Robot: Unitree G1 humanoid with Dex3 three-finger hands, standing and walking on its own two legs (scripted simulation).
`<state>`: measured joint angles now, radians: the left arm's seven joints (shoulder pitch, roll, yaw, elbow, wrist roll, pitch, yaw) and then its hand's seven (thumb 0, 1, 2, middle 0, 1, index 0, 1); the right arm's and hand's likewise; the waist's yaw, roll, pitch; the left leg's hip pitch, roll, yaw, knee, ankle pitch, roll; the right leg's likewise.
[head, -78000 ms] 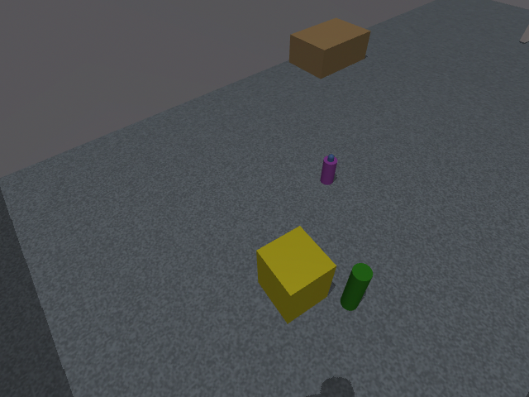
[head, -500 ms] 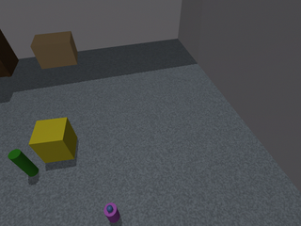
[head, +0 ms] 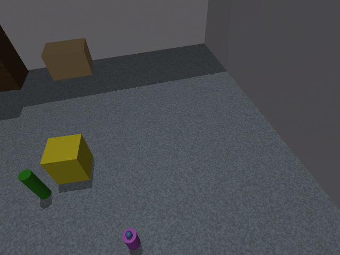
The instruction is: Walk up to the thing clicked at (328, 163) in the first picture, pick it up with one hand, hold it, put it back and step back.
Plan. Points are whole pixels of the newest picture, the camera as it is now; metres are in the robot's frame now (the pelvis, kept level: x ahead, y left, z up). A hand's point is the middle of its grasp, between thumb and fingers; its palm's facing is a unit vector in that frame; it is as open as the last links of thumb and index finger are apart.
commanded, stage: stand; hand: left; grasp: from the side
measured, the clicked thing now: (131, 238) +0.35 +0.24 -0.69
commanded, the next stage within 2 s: step back in 1.26 s
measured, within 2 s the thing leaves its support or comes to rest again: neither
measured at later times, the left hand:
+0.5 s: hand out of the picture +0.09 +0.24 -0.15, palm faces -0.02 -0.94 -0.34, open 7.4 cm
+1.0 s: hand out of the picture +0.09 +0.24 -0.15, palm faces -0.02 -0.94 -0.34, open 7.4 cm
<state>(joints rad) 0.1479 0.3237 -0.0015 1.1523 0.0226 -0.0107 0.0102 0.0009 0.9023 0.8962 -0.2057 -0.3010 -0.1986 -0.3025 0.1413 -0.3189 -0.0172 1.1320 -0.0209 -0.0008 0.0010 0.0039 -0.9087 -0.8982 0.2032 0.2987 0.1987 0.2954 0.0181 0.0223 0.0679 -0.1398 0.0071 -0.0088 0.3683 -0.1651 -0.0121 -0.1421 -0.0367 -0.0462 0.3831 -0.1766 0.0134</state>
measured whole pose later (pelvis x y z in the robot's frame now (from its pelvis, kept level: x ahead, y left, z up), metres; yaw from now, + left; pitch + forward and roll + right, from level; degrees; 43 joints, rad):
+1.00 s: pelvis +0.02 -0.01 +0.00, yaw -1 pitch -3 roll +0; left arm 0.10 0.33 0.01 1.16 0.01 -0.01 0.00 0.00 0.90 0.90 -0.21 -0.30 -0.20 -0.30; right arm 0.11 -0.34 -0.01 1.15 -0.01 -0.01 0.00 0.00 -0.91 -0.90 0.20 0.30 0.20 0.30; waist 0.01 0.01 0.06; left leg -0.09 0.03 0.00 0.30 -0.17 -0.02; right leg -0.10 -0.02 -0.04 0.32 -0.17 0.00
